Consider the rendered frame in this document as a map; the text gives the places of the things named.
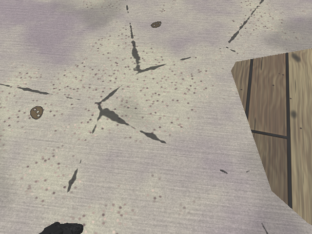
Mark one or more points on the robot left hand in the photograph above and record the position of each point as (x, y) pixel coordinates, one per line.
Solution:
(63, 228)

